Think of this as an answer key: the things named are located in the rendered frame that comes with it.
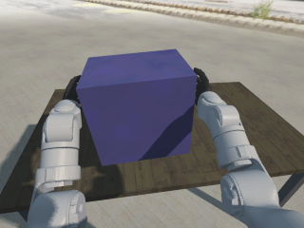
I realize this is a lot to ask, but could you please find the robot left hand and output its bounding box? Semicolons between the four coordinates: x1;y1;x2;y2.
62;75;83;111

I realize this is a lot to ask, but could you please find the robot right hand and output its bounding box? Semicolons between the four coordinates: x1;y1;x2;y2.
193;67;212;106

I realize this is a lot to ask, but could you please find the left robot upper arm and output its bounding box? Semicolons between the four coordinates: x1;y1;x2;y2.
28;189;87;228

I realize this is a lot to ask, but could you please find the carton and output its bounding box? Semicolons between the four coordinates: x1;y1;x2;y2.
75;48;198;166

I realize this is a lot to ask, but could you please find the left robot forearm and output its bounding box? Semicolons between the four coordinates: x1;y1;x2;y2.
27;99;82;228

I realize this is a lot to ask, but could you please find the table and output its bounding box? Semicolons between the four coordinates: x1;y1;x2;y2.
0;82;304;222

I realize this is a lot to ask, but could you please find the right robot upper arm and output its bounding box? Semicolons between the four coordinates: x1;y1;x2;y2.
220;168;304;228

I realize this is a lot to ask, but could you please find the right robot forearm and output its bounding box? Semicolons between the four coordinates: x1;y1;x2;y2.
197;91;279;203

